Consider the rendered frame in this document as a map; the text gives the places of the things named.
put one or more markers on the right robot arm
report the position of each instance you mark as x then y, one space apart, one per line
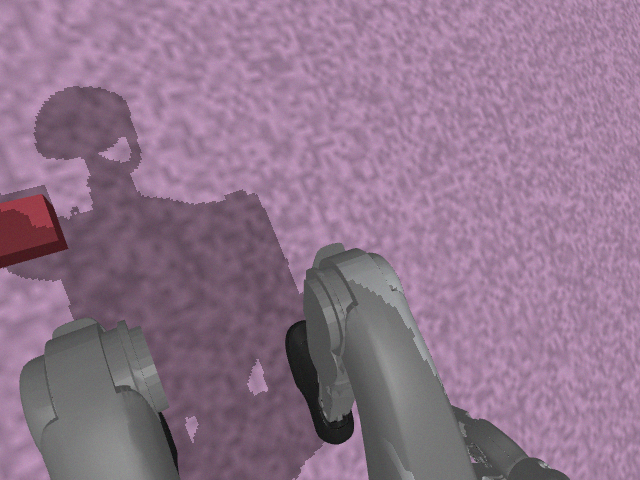
535 469

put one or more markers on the right robot hand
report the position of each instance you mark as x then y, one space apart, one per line
495 453

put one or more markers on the left robot foot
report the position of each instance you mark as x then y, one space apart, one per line
169 440

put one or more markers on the carton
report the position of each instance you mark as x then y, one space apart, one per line
29 228

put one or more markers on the right robot foot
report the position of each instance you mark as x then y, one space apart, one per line
305 377

